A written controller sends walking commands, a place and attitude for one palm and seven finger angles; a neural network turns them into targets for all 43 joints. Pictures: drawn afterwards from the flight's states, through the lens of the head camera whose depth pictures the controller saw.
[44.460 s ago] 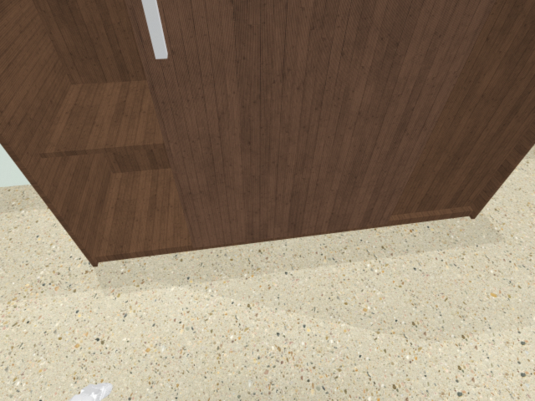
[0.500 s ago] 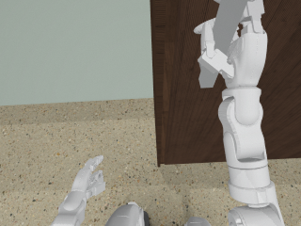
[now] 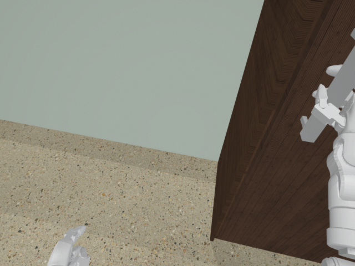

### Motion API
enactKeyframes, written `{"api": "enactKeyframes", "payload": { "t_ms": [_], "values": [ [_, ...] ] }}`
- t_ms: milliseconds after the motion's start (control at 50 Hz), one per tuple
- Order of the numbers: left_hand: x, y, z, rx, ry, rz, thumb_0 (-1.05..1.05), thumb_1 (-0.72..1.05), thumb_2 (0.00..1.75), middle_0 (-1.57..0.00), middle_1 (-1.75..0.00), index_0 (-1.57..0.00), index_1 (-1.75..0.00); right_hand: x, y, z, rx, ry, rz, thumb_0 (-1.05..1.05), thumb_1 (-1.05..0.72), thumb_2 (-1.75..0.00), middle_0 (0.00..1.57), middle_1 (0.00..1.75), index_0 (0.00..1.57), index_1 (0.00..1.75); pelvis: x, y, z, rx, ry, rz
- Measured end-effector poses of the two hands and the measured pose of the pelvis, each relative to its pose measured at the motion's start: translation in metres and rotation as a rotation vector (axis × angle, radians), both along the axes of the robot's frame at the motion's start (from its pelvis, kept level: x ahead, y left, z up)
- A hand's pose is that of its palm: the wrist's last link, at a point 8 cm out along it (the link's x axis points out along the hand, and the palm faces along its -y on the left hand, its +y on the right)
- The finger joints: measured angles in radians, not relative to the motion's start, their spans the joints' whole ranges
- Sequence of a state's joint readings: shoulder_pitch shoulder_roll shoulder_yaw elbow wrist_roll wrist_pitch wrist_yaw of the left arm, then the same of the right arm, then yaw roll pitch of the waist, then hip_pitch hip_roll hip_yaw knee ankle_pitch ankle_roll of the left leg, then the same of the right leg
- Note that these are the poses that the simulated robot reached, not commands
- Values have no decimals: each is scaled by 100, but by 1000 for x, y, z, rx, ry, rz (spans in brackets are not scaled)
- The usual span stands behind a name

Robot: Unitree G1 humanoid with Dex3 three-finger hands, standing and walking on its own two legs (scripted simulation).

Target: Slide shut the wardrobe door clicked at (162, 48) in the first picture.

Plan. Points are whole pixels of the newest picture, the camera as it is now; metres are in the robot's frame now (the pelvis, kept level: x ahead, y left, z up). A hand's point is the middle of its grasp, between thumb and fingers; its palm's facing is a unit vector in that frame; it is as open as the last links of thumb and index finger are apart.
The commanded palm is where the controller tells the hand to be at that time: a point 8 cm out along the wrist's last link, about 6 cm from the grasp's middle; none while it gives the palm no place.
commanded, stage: stop walking and hold the door there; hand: right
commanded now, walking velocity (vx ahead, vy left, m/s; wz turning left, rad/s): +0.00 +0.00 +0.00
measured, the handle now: (330, 90) +0.42 -0.24 +0.25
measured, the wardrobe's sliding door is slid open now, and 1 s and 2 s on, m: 0.01 0.01 0.01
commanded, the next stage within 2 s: loosen the grip on the handle in 1.78 s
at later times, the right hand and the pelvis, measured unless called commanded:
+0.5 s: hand (321, 105) +0.38 -0.22 +0.24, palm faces +0.27 +0.95 -0.14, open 6.4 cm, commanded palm +0.35 -0.28 +0.22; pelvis +0.00 -0.03 +0.00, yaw +3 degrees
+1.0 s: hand (323, 106) +0.38 -0.22 +0.24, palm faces +0.18 +0.97 -0.14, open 6.6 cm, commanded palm +0.35 -0.30 +0.22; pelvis -0.01 -0.06 +0.00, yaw -1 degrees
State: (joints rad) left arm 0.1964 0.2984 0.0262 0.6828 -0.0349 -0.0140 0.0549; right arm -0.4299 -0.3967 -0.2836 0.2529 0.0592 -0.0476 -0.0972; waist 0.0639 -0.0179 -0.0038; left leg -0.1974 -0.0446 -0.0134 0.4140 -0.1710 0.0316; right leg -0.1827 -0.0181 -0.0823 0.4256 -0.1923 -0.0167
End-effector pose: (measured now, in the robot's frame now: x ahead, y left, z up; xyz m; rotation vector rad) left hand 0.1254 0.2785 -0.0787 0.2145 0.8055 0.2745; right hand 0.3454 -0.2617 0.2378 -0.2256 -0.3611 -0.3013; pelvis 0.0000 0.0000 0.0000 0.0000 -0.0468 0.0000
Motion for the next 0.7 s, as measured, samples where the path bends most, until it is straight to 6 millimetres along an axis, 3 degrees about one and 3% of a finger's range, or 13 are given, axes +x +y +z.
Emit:
{"api": "enactKeyframes", "payload": {
  "t_ms": [120,240,460,560,700],
  "values": [
    [-34,11,0,44,43,63,1,90,90,-20,-30,-20,-30,1,-2,-1,3,-11,24,-9,-66,-79,46,140,24,138,-4,-5,0,4,19,15],
    [-46,-13,-11,11,79,70,1,90,90,-20,-30,-20,-30,2,-3,-2,4,-32,47,-10,-64,-80,46,140,26,138,-4,-13,0,5,27,29],
    [-19,-67,-19,-82,51,9,1,90,90,-20,-30,-21,-30,4,-5,-3,2,-52,71,-12,-62,-80,46,140,27,138,0,-25,0,2,32,43],
    [-2,-72,-14,-81,24,-13,1,90,90,-20,-30,-21,-30,4,-5,-3,5,-56,76,-12,-62,-80,46,140,27,138,2,-27,0,2,35,45],
    [14,-62,-7,-50,3,-19,1,90,90,-20,-30,-21,-30,4,-5,-3,7,-60,76,-12,-63,-82,46,140,25,137,6,-26,1,3,39,41]
  ]
}}
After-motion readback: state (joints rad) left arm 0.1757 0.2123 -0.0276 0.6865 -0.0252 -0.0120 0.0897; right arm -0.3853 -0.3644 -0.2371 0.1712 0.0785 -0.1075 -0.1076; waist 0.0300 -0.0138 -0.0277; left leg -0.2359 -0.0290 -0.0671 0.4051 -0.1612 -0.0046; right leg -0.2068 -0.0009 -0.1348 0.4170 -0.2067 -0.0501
